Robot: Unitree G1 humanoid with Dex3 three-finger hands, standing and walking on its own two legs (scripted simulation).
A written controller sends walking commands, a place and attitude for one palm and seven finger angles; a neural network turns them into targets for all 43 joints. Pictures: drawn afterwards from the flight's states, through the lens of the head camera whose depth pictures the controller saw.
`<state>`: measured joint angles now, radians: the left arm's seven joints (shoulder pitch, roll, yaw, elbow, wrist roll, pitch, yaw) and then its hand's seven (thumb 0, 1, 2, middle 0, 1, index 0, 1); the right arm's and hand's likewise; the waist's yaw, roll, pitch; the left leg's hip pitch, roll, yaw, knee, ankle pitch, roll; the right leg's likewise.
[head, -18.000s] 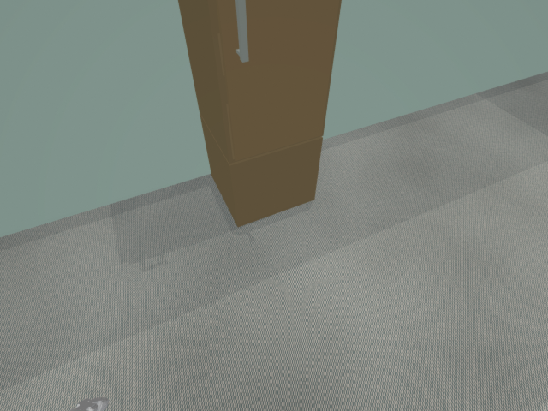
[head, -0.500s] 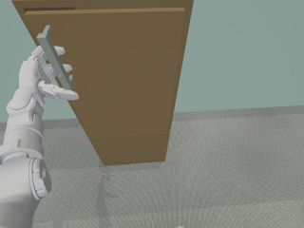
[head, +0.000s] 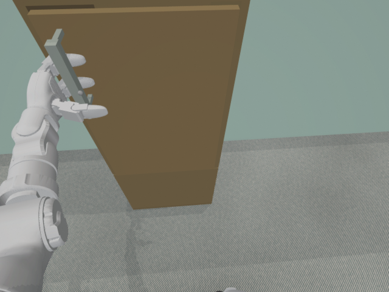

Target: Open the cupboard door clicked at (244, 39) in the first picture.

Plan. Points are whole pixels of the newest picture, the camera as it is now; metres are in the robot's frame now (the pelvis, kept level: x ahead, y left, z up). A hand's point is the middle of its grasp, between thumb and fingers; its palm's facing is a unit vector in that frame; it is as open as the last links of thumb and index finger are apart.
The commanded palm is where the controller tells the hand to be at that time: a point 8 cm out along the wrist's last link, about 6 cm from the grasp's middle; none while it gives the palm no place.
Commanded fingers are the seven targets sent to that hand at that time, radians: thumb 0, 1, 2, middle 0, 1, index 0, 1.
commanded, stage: close the thumb around the handle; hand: left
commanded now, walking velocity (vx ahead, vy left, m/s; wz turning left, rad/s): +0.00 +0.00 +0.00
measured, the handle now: (74, 76) +0.52 +0.24 +0.15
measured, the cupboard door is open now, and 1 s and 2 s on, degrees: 0 11 44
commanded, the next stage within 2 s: pull the door open along its arc in 0.50 s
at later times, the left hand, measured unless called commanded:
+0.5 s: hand (81, 94) +0.47 +0.21 +0.15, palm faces +0.03 -1.00 +0.00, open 5.5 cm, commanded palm +0.44 +0.26 +0.15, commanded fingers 0.00 0.90 0.90 -0.40 -1.35 -0.40 -1.35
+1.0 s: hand (83, 119) +0.40 +0.19 +0.15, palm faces +0.02 -1.00 +0.00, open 5.7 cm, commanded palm +0.33 +0.23 +0.15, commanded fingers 0.00 0.90 0.90 -0.40 -1.35 -0.40 -1.35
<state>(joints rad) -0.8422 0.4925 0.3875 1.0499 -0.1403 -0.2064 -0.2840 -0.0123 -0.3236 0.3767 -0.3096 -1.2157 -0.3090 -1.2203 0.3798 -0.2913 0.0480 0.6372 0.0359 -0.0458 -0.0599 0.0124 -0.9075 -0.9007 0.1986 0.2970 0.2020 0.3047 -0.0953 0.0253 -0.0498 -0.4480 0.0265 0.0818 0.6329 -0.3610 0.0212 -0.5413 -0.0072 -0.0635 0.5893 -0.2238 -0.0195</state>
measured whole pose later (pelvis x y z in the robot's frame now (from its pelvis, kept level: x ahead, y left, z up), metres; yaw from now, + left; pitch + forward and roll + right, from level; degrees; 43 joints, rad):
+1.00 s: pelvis +0.01 +0.00 +0.01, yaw -1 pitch +6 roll +0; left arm -0.41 0.32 0.32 0.50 -0.23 -0.07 -0.23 0.01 0.75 0.77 -0.37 -1.35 -0.35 -1.35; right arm 0.34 -0.28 0.03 0.60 0.06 -0.03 -0.04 0.02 -0.91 -0.90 0.20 0.30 0.20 0.30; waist -0.04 0.05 -0.07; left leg -0.29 0.03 0.10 0.55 -0.35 0.02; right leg -0.41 0.00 -0.04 0.53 -0.22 -0.02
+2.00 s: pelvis -0.01 -0.03 +0.01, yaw +3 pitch -4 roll +0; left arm 0.05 -0.10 -0.22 -0.23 0.03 0.26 0.53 0.01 0.32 0.65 -0.36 -1.29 -0.35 -1.29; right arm 0.10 -0.19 0.04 0.65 -0.03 0.07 -0.03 0.02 -0.91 -0.90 0.19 0.30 0.20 0.30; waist 0.04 0.08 0.00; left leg -0.12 0.03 0.02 0.48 -0.29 -0.02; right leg -0.20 0.01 -0.12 0.45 -0.19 -0.05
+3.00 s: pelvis -0.02 -0.01 +0.01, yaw +2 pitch -5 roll +0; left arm 0.15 0.06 -0.20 -0.32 -0.09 0.23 0.07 -0.01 -0.50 0.30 -0.20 -0.33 -0.18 -0.35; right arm 0.15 -0.19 0.09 0.54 0.01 0.05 -0.02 0.02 -0.91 -0.90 0.20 0.30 0.20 0.30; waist 0.03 0.05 -0.01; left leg -0.12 0.00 0.06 0.51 -0.30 0.01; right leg -0.23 -0.02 -0.08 0.52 -0.21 -0.03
